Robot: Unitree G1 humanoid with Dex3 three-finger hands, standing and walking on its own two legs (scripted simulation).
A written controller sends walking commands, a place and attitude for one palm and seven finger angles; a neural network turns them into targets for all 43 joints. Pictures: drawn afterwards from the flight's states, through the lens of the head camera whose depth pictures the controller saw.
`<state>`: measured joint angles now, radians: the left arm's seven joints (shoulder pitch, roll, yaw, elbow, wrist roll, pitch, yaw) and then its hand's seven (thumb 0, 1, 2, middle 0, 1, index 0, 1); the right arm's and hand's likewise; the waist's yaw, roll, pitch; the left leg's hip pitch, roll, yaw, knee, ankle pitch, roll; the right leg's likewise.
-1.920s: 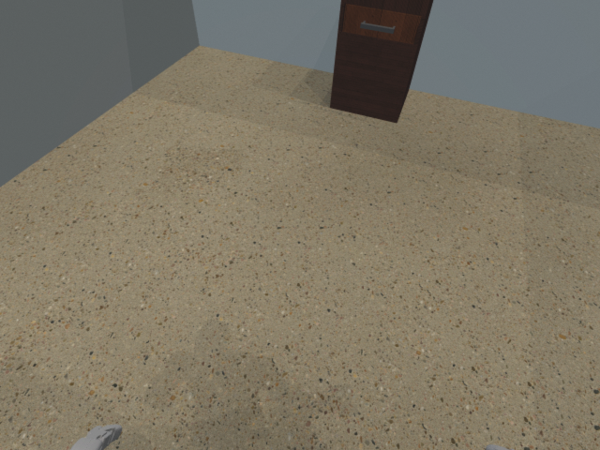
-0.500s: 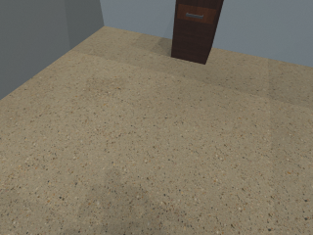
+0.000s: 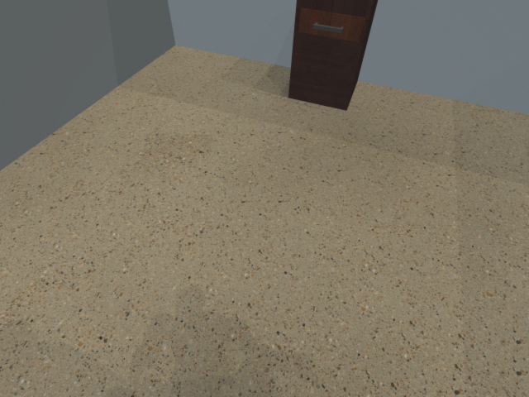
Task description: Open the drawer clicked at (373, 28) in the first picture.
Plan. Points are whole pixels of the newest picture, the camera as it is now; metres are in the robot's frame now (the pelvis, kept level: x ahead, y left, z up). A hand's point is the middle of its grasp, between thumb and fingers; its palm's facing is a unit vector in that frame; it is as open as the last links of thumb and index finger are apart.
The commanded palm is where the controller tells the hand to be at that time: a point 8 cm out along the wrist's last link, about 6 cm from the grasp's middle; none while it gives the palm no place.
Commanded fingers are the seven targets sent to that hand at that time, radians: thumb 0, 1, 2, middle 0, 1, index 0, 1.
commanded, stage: walk to a spot facing it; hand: left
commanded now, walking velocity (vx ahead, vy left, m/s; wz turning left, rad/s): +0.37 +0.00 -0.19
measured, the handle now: (328, 27) +2.11 -0.26 -0.24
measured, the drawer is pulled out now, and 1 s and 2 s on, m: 0.00 0.00 0.00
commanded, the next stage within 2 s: none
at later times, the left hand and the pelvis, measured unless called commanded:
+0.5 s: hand (191, 388) +0.17 +0.14 -0.19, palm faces -0.01 -0.98 -0.21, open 7.4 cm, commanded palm none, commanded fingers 0.00 0.90 0.90 -0.20 -0.30 -0.20 -0.30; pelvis +0.14 -0.04 -0.02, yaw -4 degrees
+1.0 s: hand (195, 296) +0.35 +0.18 -0.20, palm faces -0.04 -0.99 -0.14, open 7.4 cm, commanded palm none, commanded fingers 0.00 0.90 0.90 -0.20 -0.30 -0.20 -0.30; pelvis +0.36 +0.00 -0.01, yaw -7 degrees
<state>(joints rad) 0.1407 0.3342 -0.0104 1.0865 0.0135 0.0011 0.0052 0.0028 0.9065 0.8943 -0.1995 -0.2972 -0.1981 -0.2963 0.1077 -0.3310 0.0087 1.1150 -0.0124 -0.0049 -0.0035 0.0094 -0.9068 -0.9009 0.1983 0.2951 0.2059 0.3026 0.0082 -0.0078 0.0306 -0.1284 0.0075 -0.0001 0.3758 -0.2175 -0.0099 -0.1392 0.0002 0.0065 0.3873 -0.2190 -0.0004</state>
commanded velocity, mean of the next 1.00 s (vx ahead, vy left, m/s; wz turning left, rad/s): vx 0.38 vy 0.00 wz -0.09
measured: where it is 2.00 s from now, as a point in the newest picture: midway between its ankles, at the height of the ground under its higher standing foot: (291, 269)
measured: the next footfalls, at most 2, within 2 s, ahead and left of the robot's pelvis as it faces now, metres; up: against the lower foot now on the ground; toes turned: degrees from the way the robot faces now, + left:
right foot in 0.40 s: +0.17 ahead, -0.13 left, +0.00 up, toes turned -10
left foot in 0.84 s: +0.46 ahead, +0.07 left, +0.00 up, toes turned +4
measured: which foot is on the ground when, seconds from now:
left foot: down 0.00-0.40, up 0.42-0.82, down 0.84-1.00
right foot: down 0.00-0.22, up 0.24-0.38, down 0.40-0.86, up 0.88-1.00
